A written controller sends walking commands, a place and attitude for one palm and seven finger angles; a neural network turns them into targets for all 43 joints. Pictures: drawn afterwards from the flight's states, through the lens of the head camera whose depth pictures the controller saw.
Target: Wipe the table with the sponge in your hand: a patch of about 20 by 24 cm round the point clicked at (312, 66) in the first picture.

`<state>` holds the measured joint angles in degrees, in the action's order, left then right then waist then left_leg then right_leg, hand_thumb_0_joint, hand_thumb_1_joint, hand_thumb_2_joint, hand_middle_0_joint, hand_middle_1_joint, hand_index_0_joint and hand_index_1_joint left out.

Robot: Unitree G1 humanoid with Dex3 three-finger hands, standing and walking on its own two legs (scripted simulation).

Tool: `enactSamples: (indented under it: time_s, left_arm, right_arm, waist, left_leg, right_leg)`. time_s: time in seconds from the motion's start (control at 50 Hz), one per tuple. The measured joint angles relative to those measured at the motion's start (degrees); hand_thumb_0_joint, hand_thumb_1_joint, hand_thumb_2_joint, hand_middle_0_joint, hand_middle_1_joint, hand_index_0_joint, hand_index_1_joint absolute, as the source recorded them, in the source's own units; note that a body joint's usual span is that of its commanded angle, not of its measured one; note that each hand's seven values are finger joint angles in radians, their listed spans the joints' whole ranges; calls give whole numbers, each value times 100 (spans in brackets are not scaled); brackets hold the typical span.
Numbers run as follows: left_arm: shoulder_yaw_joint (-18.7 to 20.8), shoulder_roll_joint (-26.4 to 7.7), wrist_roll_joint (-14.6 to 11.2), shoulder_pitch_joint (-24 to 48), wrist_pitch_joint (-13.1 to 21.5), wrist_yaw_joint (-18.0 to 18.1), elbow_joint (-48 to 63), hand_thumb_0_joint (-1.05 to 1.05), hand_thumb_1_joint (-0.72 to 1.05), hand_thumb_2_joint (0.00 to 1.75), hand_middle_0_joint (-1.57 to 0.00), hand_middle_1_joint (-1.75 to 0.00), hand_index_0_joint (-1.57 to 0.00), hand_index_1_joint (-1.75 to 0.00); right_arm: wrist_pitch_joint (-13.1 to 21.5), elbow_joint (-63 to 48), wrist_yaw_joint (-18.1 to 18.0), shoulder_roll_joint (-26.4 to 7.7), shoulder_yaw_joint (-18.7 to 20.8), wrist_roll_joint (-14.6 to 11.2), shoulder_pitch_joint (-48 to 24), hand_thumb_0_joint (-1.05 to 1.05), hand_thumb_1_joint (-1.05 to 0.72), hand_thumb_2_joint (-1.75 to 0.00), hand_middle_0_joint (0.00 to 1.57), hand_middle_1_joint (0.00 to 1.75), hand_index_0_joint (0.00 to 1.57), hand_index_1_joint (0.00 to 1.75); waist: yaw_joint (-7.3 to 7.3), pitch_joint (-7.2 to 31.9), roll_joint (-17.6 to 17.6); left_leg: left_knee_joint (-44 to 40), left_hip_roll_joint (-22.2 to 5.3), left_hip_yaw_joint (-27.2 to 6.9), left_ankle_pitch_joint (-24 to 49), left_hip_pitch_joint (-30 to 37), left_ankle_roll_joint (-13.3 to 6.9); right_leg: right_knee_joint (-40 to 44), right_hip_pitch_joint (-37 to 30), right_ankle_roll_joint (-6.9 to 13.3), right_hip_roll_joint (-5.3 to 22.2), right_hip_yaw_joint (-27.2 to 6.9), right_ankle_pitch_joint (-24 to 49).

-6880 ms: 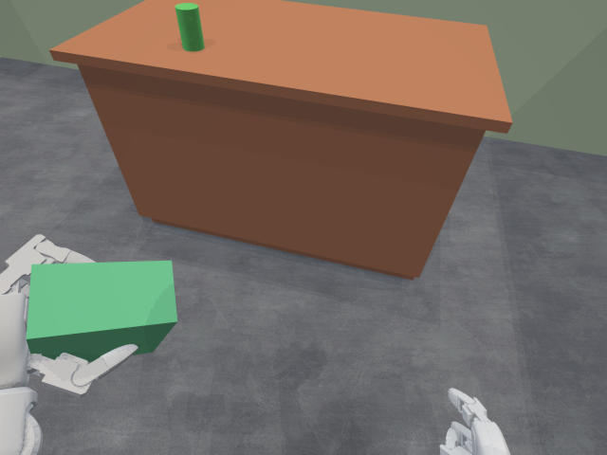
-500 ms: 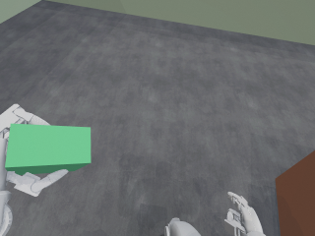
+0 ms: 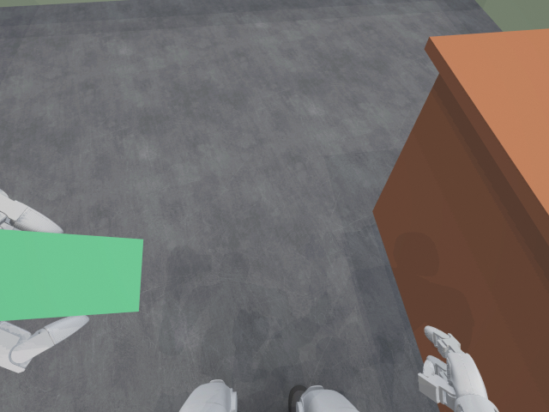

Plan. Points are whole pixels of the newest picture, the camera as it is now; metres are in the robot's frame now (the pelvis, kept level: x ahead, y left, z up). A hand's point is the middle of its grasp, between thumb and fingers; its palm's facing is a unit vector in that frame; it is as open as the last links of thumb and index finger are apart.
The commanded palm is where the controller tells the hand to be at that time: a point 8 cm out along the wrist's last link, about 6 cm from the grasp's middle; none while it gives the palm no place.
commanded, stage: turn to face it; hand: left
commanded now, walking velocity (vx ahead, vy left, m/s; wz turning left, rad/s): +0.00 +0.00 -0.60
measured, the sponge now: (74, 278) +0.23 +0.20 +0.16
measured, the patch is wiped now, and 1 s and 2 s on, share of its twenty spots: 0.00 0.00 0.00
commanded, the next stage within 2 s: none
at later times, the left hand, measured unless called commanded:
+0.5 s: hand (209, 300) +0.21 +0.07 +0.18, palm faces +0.07 -0.84 -0.53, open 10.7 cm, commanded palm +0.15 +0.15 +0.18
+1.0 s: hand (260, 398) +0.14 +0.02 +0.17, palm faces -0.13 -0.88 -0.45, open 10.7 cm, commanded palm +0.11 +0.08 +0.18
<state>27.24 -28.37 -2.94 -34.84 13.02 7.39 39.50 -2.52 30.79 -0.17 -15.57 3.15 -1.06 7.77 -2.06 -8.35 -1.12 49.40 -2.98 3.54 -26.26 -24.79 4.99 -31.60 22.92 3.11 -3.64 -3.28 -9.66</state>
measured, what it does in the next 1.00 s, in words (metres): walks backwards, turning right: left foot, then right foot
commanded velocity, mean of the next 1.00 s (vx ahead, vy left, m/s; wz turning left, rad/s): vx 0.00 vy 0.00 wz -0.60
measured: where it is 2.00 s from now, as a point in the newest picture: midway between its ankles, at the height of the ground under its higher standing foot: outside the picture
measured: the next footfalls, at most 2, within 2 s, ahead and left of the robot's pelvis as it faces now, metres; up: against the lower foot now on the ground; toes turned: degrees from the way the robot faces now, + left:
left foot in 0.08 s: +0.04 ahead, +0.13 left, +0.00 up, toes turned +2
right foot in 0.40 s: -0.03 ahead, -0.17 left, +0.00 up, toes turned -21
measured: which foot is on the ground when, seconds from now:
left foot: up 0.00-0.06, down 0.08-0.40, up 0.42-0.92, down 0.94-1.00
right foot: down 0.00-0.10, up 0.12-0.38, down 0.40-0.94, up 0.96-1.00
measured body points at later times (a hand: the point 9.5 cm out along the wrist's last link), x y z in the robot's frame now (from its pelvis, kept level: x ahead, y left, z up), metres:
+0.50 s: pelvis -0.09 -0.07 -0.01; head -0.03 -0.12 +0.43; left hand +0.20 +0.11 +0.21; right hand +0.02 -0.31 -0.13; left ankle -0.04 +0.10 -0.68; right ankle -0.07 -0.16 -0.73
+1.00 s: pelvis -0.18 -0.06 +0.00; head -0.15 -0.08 +0.45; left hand +0.14 +0.07 +0.20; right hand -0.13 -0.36 -0.08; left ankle -0.10 +0.07 -0.73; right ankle -0.11 -0.15 -0.71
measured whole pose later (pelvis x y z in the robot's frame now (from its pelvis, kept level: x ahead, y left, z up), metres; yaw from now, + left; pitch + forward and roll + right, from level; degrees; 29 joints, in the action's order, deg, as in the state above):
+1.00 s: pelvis -0.18 -0.06 +0.00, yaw -33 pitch +0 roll +3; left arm 20.7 -23.2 -1.5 -25.6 10.4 6.9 30.2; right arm -3.5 28.5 -0.5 -12.3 0.7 -0.4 8.5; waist 1.8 -3.0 -3.6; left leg 29.0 -2.5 5.7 -14.7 -12.9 1.4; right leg -43.5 31.2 0.0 -7.7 -4.8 -15.5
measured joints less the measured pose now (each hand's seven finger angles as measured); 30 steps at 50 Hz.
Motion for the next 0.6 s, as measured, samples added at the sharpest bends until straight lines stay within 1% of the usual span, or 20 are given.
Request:
enactSamples:
  time_s: [0.06,0.08,0.1,0.12,0.14,0.16,0.2,0.22,0.26,0.3,0.34,0.38,0.4,0.42,0.44,0.46,0.48,0.52,0.54,0.6]
  left_arm:
    - [41,69,2,87,-46,44,-119,-1,-54,103,-65,-139,-66,-139]
    - [15,129,5,136,-72,52,-187,-1,-54,103,-65,-139,-66,-139]
    - [-12,178,12,226,-93,53,-290,-1,-54,103,-65,-139,-66,-139]
    - [-60,257,43,335,-122,50,-423,-1,-54,103,-65,-139,-66,-139]
    - [-126,358,95,438,-154,48,-569,-1,-54,103,-65,-139,-66,-139]
    - [-194,461,153,518,-181,50,-719,-1,-54,103,-65,-139,-66,-139]
    - [-372,676,227,660,-278,52,-952,-1,-54,103,-65,-139,-66,-139]
    - [-490,794,242,738,-335,53,-1021,-1,-54,103,-65,-139,-66,-139]
    - [-719,978,266,878,-427,59,-1044,-1,-54,103,-65,-139,-66,-139]
    - [-880,1028,263,993,-434,68,-992,-1,-54,103,-65,-139,-66,-139]
    - [-928,920,259,1114,-393,61,-929,-1,-54,103,-65,-139,-66,-139]
    - [-856,707,239,1220,-347,49,-874,-1,-54,103,-65,-140,-66,-139]
    - [-788,603,230,1267,-318,39,-849,-1,-54,103,-65,-140,-66,-139]
    - [-762,584,235,1345,-287,23,-859,-1,-54,103,-65,-140,-66,-139]
    - [-748,571,235,1378,-252,11,-868,-1,-54,103,-65,-140,-65,-139]
    - [-734,557,211,1368,-238,-3,-860,-1,-54,103,-65,-140,-65,-139]
    - [-707,549,171,1309,-242,-22,-828,-1,-54,103,-65,-140,-65,-139]
    - [-567,515,78,993,-206,-51,-720,-1,-54,103,-65,-140,-65,-139]
    - [-488,484,38,788,-177,-57,-679,-1,-54,103,-65,-140,-65,-139]
    - [-327,364,-2,291,-134,-50,-660,-1,-54,103,-65,-140,-65,-139]
  right_arm:
    - [-36,-15,-3,-41,-9,-20,91,1,-91,-90,19,30,20,30]
    - [-35,-36,-12,-46,-26,-22,133,1,-91,-90,19,30,20,30]
    - [-25,-34,-37,6,-41,-9,154,1,-91,-90,19,30,20,30]
    - [-21,-42,-62,72,-65,-1,176,1,-91,-90,19,30,20,30]
    - [-1,-56,-84,137,-93,0,203,1,-91,-90,19,30,20,30]
    - [36,-53,-100,207,-130,18,228,1,-91,-90,19,30,20,30]
    - [113,-39,-81,348,-202,24,290,1,-91,-90,19,30,20,30]
    - [155,-30,-54,408,-240,12,323,1,-91,-90,19,30,20,30]
    - [249,-23,0,513,-332,-13,368,1,-91,-90,19,30,20,30]
    - [358,-48,51,620,-435,-14,383,1,-91,-89,20,30,20,30]
    - [462,-98,95,724,-528,-2,381,1,-91,-89,20,30,20,30]
    - [543,-169,136,795,-595,6,377,1,-91,-89,20,30,21,30]
    - [575,-201,160,801,-611,0,367,1,-91,-89,20,30,21,30]
    - [588,-191,177,746,-592,-10,315,1,-91,-89,20,30,21,30]
    - [561,-145,175,679,-563,-6,257,1,-90,-89,20,30,21,30]
    - [503,-69,158,607,-532,-7,192,1,-91,-89,20,30,21,30]
    - [426,10,142,529,-490,-16,125,1,-91,-89,20,30,21,30]
    - [250,96,99,385,-399,-10,4,1,-91,-89,20,30,21,30]
    - [164,108,75,324,-348,-6,-34,1,-91,-89,20,30,21,30]
    - [-43,105,22,159,-180,12,-28,1,-91,-89,20,30,20,30]
  waist:
    - [87,239,-45]
    - [105,326,-44]
    - [141,359,-142]
    - [221,366,-231]
    - [306,370,-253]
    - [357,388,-225]
    - [421,423,-99]
    - [467,426,-20]
    - [577,407,129]
    - [612,356,245]
    - [606,283,312]
    - [565,209,353]
    - [538,161,387]
    - [456,40,548]
    - [355,-46,630]
    - [277,-92,624]
    - [228,-123,587]
    - [152,-150,489]
    - [110,-144,444]
    - [-8,-68,354]
  left_leg:
    - [-1001,78,21,272,460,-86]
    - [-1428,72,46,465,665,-160]
    - [-1606,113,118,845,739,-274]
    - [-1605,124,223,978,781,-360]
    - [-1566,77,316,985,823,-407]
    - [-1528,-3,374,952,858,-420]
    - [-1508,-193,422,911,932,-380]
    - [-1526,-296,448,920,975,-346]
    - [-1563,-514,538,963,1043,-260]
    - [-1550,-718,617,1000,1039,-170]
    - [-1465,-907,689,1019,966,-60]
    - [-1254,-1092,739,988,813,75]
    - [-1077,-1199,746,937,709,146]
    - [-864,-1347,645,853,604,106]
    - [-490,-1296,422,388,431,64]
    - [49,-1099,199,-27,211,44]
    - [613,-875,34,-224,7,32]
    - [1526,-516,-110,-200,-312,48]
    - [1765,-390,-131,-127,-413,65]
    - [1761,-164,-127,111,-506,103]
  right_leg:
    - [-31,117,-19,-131,-132,81]
    - [-110,183,-36,-180,-160,74]
    - [-267,254,-70,-159,-217,1]
    - [-611,371,-153,-147,-265,-463]
    - [-1188,538,-263,-134,-180,-956]
    - [-1863,709,-357,-108,-38,-1268]
    - [-2882,886,-498,22,232,-1479]
    - [-3078,868,-554,124,349,-1494]
    - [-2918,684,-647,335,537,-1493]
    - [-2374,379,-705,491,662,-1569]
    - [-1765,46,-734,572,748,-1629]
    - [-1065,-335,-730,586,841,-1433]
    - [-726,-479,-645,555,887,-1059]
    - [-716,-477,-443,415,964,-852]
    - [-808,-408,-246,348,998,-832]
    - [-875,-317,-99,346,970,-855]
    - [-862,-248,-6,345,900,-843]
    - [-679,-150,78,292,689,-679]
    - [-552,-123,91,250,588,-557]
    - [-144,-134,166,125,403,-230]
